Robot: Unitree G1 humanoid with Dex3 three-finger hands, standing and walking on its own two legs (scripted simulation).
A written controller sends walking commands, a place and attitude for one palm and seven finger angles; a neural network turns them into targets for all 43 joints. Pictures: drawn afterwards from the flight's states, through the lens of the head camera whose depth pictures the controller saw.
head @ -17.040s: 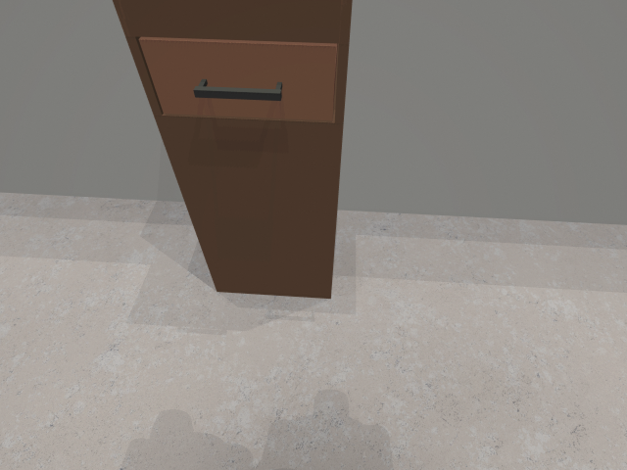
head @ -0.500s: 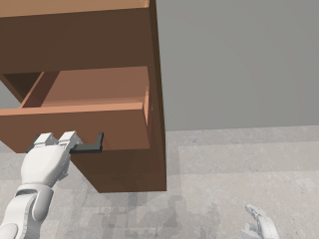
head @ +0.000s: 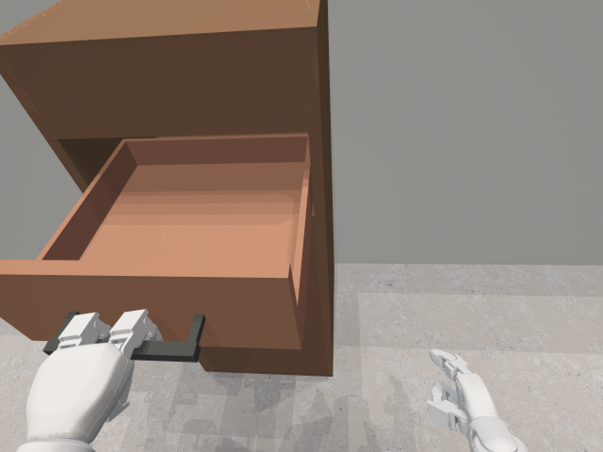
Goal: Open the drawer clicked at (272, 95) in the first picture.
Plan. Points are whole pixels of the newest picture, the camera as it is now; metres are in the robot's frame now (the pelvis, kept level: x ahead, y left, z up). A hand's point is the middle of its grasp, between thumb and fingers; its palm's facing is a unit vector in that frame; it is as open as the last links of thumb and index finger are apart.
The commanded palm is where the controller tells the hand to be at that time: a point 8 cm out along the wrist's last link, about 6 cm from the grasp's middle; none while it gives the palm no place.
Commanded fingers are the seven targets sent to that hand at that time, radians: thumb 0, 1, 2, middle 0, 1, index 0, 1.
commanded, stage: pull the drawer open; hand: left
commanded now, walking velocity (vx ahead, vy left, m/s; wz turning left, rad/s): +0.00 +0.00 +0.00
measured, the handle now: (128, 335) +0.22 +0.24 +0.10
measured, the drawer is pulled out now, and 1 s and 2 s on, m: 0.26 0.30 0.30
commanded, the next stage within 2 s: open the thumb to release the handle in 0.20 s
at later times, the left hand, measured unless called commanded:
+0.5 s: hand (88, 421) +0.13 +0.25 +0.08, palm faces +0.08 -0.07 -0.99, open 6.2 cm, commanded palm +0.10 +0.24 +0.13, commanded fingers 0.00 0.13 0.57 -0.34 -1.27 -0.34 -1.27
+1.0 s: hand (92, 429) +0.12 +0.24 +0.07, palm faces +0.08 -0.13 -0.99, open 13.5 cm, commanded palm +0.10 +0.23 +0.12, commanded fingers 0.00 -0.50 0.30 -0.30 -1.20 -0.30 -1.20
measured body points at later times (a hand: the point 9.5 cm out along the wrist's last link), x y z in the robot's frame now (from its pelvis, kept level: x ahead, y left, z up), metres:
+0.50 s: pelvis -0.02 -0.01 +0.00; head -0.01 -0.04 +0.44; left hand +0.12 +0.25 +0.13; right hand +0.19 -0.23 -0.10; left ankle -0.01 +0.11 -0.72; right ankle -0.05 -0.10 -0.72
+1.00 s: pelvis -0.03 +0.00 +0.00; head -0.03 -0.03 +0.45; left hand +0.11 +0.24 +0.13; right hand +0.20 -0.19 -0.08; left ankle -0.01 +0.11 -0.72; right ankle -0.04 -0.10 -0.72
